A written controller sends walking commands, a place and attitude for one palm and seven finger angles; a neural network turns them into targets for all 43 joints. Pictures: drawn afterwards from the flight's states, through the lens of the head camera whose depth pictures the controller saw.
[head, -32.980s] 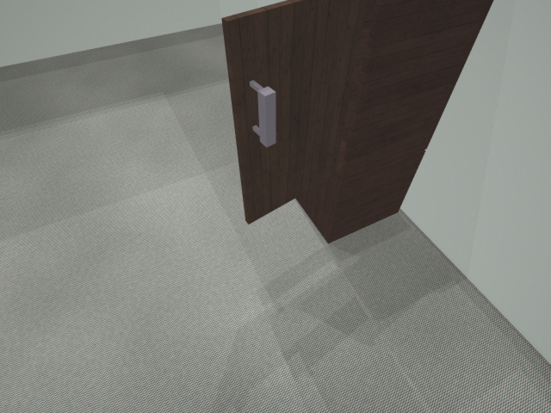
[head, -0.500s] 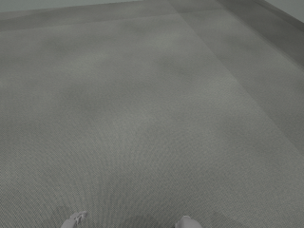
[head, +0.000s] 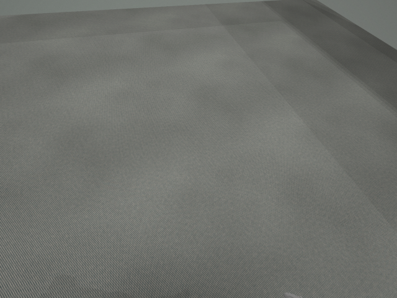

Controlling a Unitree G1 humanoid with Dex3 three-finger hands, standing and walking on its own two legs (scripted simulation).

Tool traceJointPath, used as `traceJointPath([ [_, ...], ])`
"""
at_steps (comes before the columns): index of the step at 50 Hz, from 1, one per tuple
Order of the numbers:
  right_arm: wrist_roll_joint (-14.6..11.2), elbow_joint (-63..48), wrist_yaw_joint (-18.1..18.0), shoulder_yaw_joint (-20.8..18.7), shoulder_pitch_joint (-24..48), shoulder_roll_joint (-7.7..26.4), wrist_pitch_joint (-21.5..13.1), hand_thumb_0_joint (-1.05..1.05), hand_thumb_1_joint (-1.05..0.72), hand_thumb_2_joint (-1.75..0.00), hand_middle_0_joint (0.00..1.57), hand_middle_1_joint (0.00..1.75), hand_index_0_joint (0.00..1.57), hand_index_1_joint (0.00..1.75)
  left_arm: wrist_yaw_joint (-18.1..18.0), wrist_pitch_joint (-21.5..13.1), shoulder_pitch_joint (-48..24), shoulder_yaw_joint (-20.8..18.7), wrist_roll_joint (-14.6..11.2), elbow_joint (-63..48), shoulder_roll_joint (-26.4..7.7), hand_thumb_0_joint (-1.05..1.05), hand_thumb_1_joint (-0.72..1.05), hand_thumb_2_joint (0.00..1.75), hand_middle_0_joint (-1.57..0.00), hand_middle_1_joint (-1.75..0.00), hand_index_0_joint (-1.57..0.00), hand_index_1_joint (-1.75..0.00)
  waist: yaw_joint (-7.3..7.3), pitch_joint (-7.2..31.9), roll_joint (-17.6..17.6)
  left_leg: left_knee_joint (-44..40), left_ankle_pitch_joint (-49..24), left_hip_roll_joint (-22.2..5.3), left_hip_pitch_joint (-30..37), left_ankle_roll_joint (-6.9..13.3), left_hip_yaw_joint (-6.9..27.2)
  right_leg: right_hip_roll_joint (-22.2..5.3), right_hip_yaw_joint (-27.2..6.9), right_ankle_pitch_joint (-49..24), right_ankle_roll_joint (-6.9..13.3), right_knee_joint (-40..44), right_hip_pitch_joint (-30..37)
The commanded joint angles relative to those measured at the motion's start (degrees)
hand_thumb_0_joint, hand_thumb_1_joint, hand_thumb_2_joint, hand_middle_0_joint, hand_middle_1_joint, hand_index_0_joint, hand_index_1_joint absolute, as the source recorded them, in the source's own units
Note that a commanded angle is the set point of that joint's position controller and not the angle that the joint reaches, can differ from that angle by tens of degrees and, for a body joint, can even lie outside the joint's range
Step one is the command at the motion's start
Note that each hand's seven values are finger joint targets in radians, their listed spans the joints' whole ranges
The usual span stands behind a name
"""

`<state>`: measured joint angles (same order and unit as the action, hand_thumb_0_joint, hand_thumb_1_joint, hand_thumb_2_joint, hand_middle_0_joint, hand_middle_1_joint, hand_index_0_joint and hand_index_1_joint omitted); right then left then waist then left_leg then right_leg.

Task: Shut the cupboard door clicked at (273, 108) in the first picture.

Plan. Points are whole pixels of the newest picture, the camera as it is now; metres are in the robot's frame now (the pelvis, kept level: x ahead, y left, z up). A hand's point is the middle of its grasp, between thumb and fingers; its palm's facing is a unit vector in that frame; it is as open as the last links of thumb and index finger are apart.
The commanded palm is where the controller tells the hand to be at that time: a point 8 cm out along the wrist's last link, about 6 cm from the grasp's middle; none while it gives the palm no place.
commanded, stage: turn to face it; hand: left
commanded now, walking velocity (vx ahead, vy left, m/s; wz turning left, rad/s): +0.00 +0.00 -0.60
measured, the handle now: out of the picture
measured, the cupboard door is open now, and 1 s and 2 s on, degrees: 59 59 59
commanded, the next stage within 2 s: none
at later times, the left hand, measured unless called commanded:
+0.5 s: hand (130, 283) +0.17 +0.17 -0.16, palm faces -0.24 -0.94 -0.24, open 7.4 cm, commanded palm none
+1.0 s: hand (167, 218) +0.33 +0.11 -0.15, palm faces -0.58 -0.78 -0.24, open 7.4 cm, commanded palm none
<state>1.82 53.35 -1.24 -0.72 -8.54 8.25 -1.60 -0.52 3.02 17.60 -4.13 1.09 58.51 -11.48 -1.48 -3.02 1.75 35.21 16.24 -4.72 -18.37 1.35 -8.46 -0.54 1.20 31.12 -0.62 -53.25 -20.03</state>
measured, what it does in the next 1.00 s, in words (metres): steps on the spot, turning right: right foot, then left foot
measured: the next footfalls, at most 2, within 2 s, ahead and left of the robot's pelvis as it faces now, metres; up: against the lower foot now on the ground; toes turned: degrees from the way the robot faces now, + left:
right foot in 0.24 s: +0.07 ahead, -0.14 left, +0.00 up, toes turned -13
left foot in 0.60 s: +0.17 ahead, +0.10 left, +0.00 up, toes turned -18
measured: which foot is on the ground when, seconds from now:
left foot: down 0.00-0.24, up 0.26-0.58, down 0.60-1.00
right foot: up 0.00-0.22, down 0.24-0.60, up 0.62-1.00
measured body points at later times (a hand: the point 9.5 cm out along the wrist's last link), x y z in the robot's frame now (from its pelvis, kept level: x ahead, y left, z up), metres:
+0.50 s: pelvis +0.06 -0.01 +0.01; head +0.12 -0.02 +0.45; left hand +0.19 +0.22 -0.14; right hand +0.09 -0.30 -0.12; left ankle +0.09 +0.12 -0.68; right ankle +0.03 -0.13 -0.73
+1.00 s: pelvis +0.10 +0.01 +0.01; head +0.14 -0.02 +0.45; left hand +0.36 +0.15 -0.13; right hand -0.03 -0.22 -0.13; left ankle +0.13 +0.11 -0.73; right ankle +0.01 -0.09 -0.70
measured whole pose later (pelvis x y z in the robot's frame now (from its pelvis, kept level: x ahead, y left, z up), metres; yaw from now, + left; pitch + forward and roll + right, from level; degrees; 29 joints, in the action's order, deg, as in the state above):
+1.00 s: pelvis +0.10 +0.01 +0.01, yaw -35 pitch +1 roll -2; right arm 1.5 52.1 -0.9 -2.1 -15.4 12.8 1.4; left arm 2.0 4.6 5.8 -4.3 1.4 48.7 -15.2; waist 1.9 -5.5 -1.2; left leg 32.8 20.1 -9.3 -12.4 -0.5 -15.0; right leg -1.5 3.9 21.8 -1.9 -41.4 -18.8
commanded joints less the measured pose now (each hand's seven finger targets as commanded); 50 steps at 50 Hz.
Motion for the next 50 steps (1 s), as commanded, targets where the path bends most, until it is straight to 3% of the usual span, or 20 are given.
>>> traceJointPath([
  [1, 0.1, -2.1, -1.3, -2.7, -3.6, 12.3, 0.7, 0.00, -0.90, -0.90, 0.20, 0.30, 0.20, 0.30, 1.3, -1.0, -3.2, -1.5, 0.0, -7.2, -4.0, 0.00, 0.90, 0.90, -0.20, -0.30, -0.20, -0.30, 1.80, 1.2, -12.7, -16.8, -22.3, -17.6, 8.2, 7.4, 11.6, -3.3, 0.2, -1.7, -1.2, -7.8, -10.1],
  [7, -0.1, -3.3, -0.7, -4.4, -0.9, 13.5, 2.1, 0.00, -0.90, -0.90, 0.20, 0.30, 0.20, 0.30, 1.9, -0.4, -2.0, -1.5, 0.3, -8.7, -2.6, 0.00, 0.90, 0.90, -0.20, -0.30, -0.20, -0.30, 0.98, 3.3, -11.3, -13.2, -10.2, -16.0, 6.0, 5.4, 4.0, -1.4, 4.9, -10.1, -1.6, 8.9, -0.6],
  [10, -0.5, -4.1, -0.2, -4.8, 0.4, 13.6, 2.7, 0.00, -0.90, -0.90, 0.20, 0.30, 0.20, 0.30, 1.9, -1.0, 1.0, -2.2, 0.6, -8.8, -4.6, 0.00, 0.90, 0.90, -0.20, -0.30, -0.20, -0.30, -1.01, 3.2, -7.3, -4.3, -5.5, -13.1, 2.1, 1.7, -0.2, -0.2, 5.2, -19.7, -0.5, 20.7, 7.1],
  [11, -0.8, -5.0, 0.1, -4.8, 0.6, 11.7, 2.8, 0.00, -0.90, -0.90, 0.20, 0.30, 0.20, 0.30, 1.6, -1.7, 3.0, -2.8, 0.8, -8.6, -7.8, 0.00, 0.90, 0.90, -0.20, -0.30, -0.20, -0.30, -2.24, 3.5, 1.0, 5.1, 0.7, -8.3, -1.5, -1.4, -3.1, -5.2, -4.0, -25.5, 1.9, 28.4, 9.8],
  [12, -1.1, -7.4, 0.5, -3.9, 2.2, 7.3, 2.9, 0.00, -0.90, -0.90, 0.20, 0.30, 0.20, 0.30, 0.8, -2.4, 4.1, -3.7, 1.3, -8.8, -14.2, 0.00, 0.90, 0.90, -0.20, -0.30, -0.20, -0.30, -3.54, 2.7, 18.2, 19.1, 19.8, 0.6, -14.0, -4.6, -4.5, -18.1, -24.2, -38.7, 8.1, 34.9, 14.5],
  [13, -1.0, -8.6, 0.1, -3.5, 3.5, 9.0, 3.6, 0.00, -0.90, -0.90, 0.20, 0.30, 0.20, 0.30, 0.3, -2.4, 5.9, -3.7, 0.4, -8.6, -16.0, 0.00, 0.90, 0.90, -0.20, -0.30, -0.20, -0.30, -4.37, 4.0, 15.6, 28.7, 21.6, 1.3, -15.0, -4.4, 4.1, -22.3, -28.8, -40.2, 13.3, 37.4, 12.6],
  [14, -1.0, -8.6, 0.2, -3.8, 4.6, 8.8, 3.7, 0.00, -0.90, -0.90, 0.20, 0.30, 0.20, 0.30, -0.1, -2.2, 3.7, -3.5, 0.4, -9.4, -14.6, 0.00, 0.90, 0.90, -0.20, -0.30, -0.20, -0.30, -2.83, 1.6, 9.4, 32.4, 16.9, 0.5, -17.4, -4.1, 7.8, -20.3, -26.8, -36.5, 13.7, 37.3, 11.8],
  [15, -1.0, -8.2, 0.0, -3.8, 3.9, 8.8, 3.5, 0.00, -0.90, -0.90, 0.20, 0.30, 0.20, 0.30, -0.5, -2.4, 0.2, -3.5, 0.5, -9.9, -13.2, 0.00, 0.90, 0.90, -0.20, -0.30, -0.20, -0.30, -1.21, 3.1, 12.8, 33.6, 13.8, 0.1, -20.1, -4.5, 8.9, -18.0, -26.8, -36.9, 12.8, 36.2, 14.0],
  [17, -1.0, -6.8, 0.1, -3.8, 2.4, 10.2, 3.2, 0.00, -0.90, -0.90, 0.20, 0.30, 0.20, 0.30, -0.8, -2.4, -3.2, -2.6, 0.2, -11.1, -10.8, 0.00, 0.90, 0.90, -0.20, -0.30, -0.20, -0.30, -0.01, 6.3, 9.7, 32.0, 8.5, -0.9, -17.5, -5.1, 9.6, -14.3, -18.6, -41.2, 11.3, 32.9, 15.6],
  [19, -1.1, -6.6, 0.3, -3.4, 1.9, 9.2, 3.1, 0.00, -0.90, -0.90, 0.20, 0.30, 0.20, 0.30, -0.8, -2.6, -3.0, -2.5, 0.4, -11.4, -10.9, 0.00, 0.90, 0.90, -0.20, -0.30, -0.20, -0.30, 0.27, 9.2, 5.6, 25.8, 8.2, 0.2, -14.0, -5.6, 8.5, -12.9, -16.0, -45.3, 11.1, 30.8, 16.5],
  [23, -1.4, -7.4, 0.1, -2.9, 3.1, 8.5, 2.9, 0.00, -0.90, -0.90, 0.20, 0.30, 0.20, 0.30, -0.4, -2.1, -1.8, -2.8, 0.6, -10.8, -12.7, 0.00, 0.90, 0.90, -0.20, -0.30, -0.20, -0.30, -0.88, 8.1, 4.9, 14.4, 8.4, 2.5, -10.3, -5.8, 6.9, -12.2, -18.2, -47.2, 11.7, 29.8, 15.9],
  [27, -1.7, -6.1, -0.4, -2.8, -3.6, 9.3, 2.3, 0.00, -0.90, -0.90, 0.20, 0.30, 0.20, 0.30, 0.0, -1.3, -6.7, -2.9, 0.3, -11.8, -12.9, 0.00, 0.90, 0.90, -0.20, -0.30, -0.20, -0.30, 2.63, 7.2, 6.3, -3.5, -0.3, 3.9, 3.0, -5.1, 6.7, -9.1, -18.5, -39.5, 7.9, 26.4, 7.1],
  [28, -1.6, -5.2, -0.5, -3.0, -6.1, 11.2, 1.7, 0.00, -0.90, -0.90, 0.20, 0.30, 0.20, 0.30, 0.1, -1.0, -7.8, -2.6, -0.1, -12.3, -11.6, 0.00, 0.90, 0.90, -0.20, -0.30, -0.20, -0.30, 3.86, 7.8, 3.7, -11.0, -5.5, 1.9, 11.1, -4.6, 7.9, -6.3, -16.7, -33.7, 5.1, 23.2, 1.1],
  [29, -0.9, -5.2, -0.8, -3.8, -7.8, 16.3, 0.9, 0.00, -0.90, -0.90, 0.20, 0.30, 0.20, 0.30, 0.5, -0.7, -6.6, -1.9, -0.7, -13.4, -8.0, 0.00, 0.90, 0.90, -0.20, -0.30, -0.20, -0.30, 4.04, 9.0, -10.4, -17.1, -9.4, -9.9, 17.4, -0.8, 20.5, 1.3, -10.7, -16.7, 1.4, 14.6, -7.8],
  [30, -0.3, -5.9, -1.0, -4.6, -8.8, 20.3, 1.2, 0.00, -0.90, -0.90, 0.20, 0.30, 0.20, 0.30, 0.8, -0.7, -6.7, -1.4, -0.7, -14.3, -6.9, 0.00, 0.90, 0.90, -0.20, -0.30, -0.20, -0.30, 4.30, 7.9, -20.6, -19.0, -17.0, -21.7, 16.4, 5.6, 30.3, 4.3, -2.9, 5.7, -1.1, 0.7, -12.3],
  [31, -0.1, -6.6, -1.0, -4.3, -8.3, 19.9, 1.6, 0.00, -0.90, -0.90, 0.20, 0.30, 0.20, 0.30, 0.9, -0.6, -8.0, -1.5, -0.1, -14.7, -8.7, 0.00, 0.90, 0.90, -0.20, -0.30, -0.20, -0.30, 4.43, 6.0, -14.8, -17.5, -19.0, -23.1, 12.0, 8.7, 29.2, 1.2, -5.0, 5.4, -1.0, -6.9, -11.0],
  [36, -0.1, -7.9, -1.5, -2.8, -2.7, 15.0, 1.2, 0.00, -0.90, -0.90, 0.20, 0.30, 0.20, 0.30, 2.6, 0.6, -7.5, -1.9, 0.1, -12.5, -7.7, 0.00, 0.90, 0.90, -0.20, -0.30, -0.20, -0.30, 1.08, 4.0, -11.8, -15.2, -28.0, -13.6, 11.7, 6.0, 11.9, -1.0, -1.5, -5.2, -3.1, -14.0, -11.8],
  [46, -0.1, -4.2, -0.6, -4.5, -9.1, 16.1, 1.5, 0.00, -0.90, -0.90, 0.20, 0.30, 0.20, 0.30, 2.8, 0.1, -13.3, -0.7, 0.1, -14.7, -5.8, 0.00, 0.90, 0.90, -0.20, -0.30, -0.20, -0.30, 4.41, 6.3, -13.8, -9.9, -35.7, -15.8, 17.1, 5.7, 4.2, -0.1, 4.2, -6.4, -1.6, 8.4, -3.9],
  [48, -0.1, -4.4, -0.3, -4.7, -7.7, 16.7, 1.7, 0.00, -0.90, -0.90, 0.20, 0.30, 0.20, 0.30, 2.7, -0.1, -11.7, -0.9, 0.1, -14.3, -6.2, 0.00, 0.90, 0.90, -0.20, -0.30, -0.20, -0.30, 3.13, 5.8, -13.8, -8.1, -31.9, -16.1, 13.6, 4.2, 2.8, 0.2, 4.4, -9.8, -0.6, 14.7, 1.2],
  [50, -0.7, -5.0, 0.0, -4.9, -5.3, 16.7, 1.9, 0.00, -0.90, -0.90, 0.20, 0.30, 0.20, 0.30, 2.3, -0.6, -5.2, -1.5, 0.2, -12.4, -8.6, 0.00, 0.90, 0.90, -0.20, -0.30, -0.20, -0.30, -0.71, 7.1, -8.5, 0.5, -22.6, -13.6, 6.5, 0.2, -0.6, -0.6, 3.4, -22.2, 0.9, 26.8, 13.0],
])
